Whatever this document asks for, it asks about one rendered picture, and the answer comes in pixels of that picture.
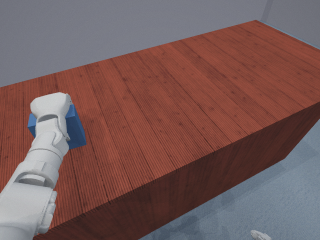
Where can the robot left forearm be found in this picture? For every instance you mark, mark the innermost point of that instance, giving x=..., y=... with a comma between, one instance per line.
x=42, y=162

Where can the left robot upper arm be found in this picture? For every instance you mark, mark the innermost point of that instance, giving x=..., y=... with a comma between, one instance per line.
x=26, y=211

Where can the robot left hand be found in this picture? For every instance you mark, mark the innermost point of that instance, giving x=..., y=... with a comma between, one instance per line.
x=56, y=102

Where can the table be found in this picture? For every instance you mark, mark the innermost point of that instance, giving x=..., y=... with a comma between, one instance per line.
x=169, y=127

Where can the robot right hand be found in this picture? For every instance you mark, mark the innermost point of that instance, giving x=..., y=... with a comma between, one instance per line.
x=259, y=236

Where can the sponge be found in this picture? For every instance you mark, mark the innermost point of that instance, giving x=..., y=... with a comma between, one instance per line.
x=74, y=128

